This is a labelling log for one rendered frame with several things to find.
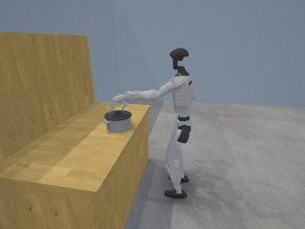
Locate robot torso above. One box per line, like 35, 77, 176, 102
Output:
172, 73, 192, 133

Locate pot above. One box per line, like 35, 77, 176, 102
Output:
103, 116, 132, 134

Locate robot left thigh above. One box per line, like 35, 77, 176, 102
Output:
166, 126, 190, 169

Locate robot left upper arm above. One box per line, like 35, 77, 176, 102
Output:
151, 76, 185, 101

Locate robot left hand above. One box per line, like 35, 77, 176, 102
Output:
110, 94, 128, 113

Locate robot left forearm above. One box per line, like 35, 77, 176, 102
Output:
122, 90, 156, 101

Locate lid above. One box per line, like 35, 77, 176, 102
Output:
104, 110, 132, 121

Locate robot right upper arm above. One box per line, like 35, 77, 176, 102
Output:
192, 83, 196, 101

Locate table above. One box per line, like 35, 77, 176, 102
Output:
0, 31, 151, 229

